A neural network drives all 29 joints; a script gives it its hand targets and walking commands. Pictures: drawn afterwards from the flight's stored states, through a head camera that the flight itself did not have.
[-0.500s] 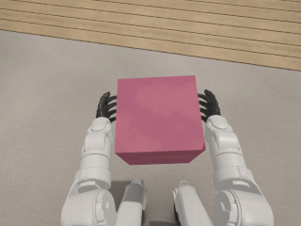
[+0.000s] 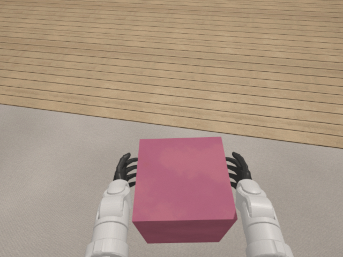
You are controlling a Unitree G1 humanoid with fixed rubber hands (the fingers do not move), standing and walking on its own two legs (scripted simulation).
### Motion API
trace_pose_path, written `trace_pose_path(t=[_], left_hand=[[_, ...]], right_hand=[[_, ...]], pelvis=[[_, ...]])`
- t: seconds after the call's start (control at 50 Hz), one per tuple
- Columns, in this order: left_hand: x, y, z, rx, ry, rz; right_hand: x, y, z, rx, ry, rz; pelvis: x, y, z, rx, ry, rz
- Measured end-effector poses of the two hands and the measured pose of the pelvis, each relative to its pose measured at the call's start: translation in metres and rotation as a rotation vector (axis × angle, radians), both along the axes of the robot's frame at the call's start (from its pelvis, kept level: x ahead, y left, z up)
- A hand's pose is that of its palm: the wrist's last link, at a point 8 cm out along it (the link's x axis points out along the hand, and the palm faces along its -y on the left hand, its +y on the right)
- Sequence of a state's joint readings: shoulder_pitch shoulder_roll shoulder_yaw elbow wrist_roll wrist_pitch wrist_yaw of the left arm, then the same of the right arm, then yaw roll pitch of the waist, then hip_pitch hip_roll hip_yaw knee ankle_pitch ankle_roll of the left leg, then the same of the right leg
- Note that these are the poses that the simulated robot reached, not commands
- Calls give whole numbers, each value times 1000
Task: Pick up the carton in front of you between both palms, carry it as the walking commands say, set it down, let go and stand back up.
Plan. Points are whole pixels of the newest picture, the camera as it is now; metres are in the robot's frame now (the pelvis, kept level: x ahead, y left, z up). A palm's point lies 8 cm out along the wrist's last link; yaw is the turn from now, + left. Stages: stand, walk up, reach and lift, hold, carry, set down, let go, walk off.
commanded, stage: reach and lift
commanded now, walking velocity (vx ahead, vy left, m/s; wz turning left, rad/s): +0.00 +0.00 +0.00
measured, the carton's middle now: (181, 193) +0.31 +0.00 -0.08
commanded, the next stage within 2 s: hold in 1.16 s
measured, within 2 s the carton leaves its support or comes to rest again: neither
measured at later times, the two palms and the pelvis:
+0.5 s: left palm (117, 180) +0.28 +0.15 +0.04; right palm (251, 180) +0.28 -0.15 +0.04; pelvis -0.01 +0.00 +0.02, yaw +0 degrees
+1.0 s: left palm (117, 175) +0.29 +0.15 +0.05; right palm (252, 175) +0.29 -0.15 +0.05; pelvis +0.00 +0.00 +0.02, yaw +0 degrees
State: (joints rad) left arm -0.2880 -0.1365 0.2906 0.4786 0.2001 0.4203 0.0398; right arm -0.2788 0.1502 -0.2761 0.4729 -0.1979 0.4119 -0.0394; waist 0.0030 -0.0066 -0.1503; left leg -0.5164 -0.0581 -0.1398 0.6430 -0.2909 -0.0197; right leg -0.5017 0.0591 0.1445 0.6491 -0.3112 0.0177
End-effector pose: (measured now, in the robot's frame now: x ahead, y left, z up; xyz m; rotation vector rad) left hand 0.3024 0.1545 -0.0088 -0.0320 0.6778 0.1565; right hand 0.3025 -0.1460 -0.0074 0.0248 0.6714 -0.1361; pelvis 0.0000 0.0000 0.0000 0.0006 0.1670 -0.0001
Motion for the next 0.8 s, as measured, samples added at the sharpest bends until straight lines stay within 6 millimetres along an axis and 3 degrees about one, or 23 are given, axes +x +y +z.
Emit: trace_pose_path(t=[0.14,0.22,0.48,0.8], left_hand=[[-10,-3,37,23,-18,-19],[-14,-4,47,35,-6,-33],[-18,-3,50,31,9,-30],[-12,-4,58,45,6,-41]], right_hand=[[-10,-3,37,-18,-18,15],[-15,-4,47,-30,-6,21],[-19,-3,50,-25,9,20],[-13,-4,58,-39,6,28]], pelvis=[[4,1,15,0,-128,1],[1,0,18,0,-181,-2],[-15,1,16,0,-224,-2],[-3,1,21,1,-231,-4]])
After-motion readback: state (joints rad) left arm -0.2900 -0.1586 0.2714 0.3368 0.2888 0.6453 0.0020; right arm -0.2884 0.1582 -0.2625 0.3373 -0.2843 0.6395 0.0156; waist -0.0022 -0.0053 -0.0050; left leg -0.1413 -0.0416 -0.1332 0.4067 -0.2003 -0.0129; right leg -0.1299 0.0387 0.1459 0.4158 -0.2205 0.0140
